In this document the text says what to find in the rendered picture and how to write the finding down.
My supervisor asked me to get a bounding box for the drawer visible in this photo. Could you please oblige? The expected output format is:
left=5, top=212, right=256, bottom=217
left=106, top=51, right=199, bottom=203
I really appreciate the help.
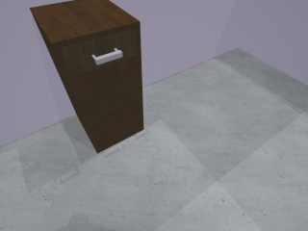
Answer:
left=60, top=29, right=138, bottom=77

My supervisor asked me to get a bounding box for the cabinet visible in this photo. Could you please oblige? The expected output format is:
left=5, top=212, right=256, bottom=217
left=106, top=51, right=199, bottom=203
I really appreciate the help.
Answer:
left=30, top=0, right=144, bottom=154

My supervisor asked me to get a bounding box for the handle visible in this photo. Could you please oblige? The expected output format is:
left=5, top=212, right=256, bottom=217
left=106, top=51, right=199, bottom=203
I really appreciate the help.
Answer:
left=91, top=48, right=123, bottom=65

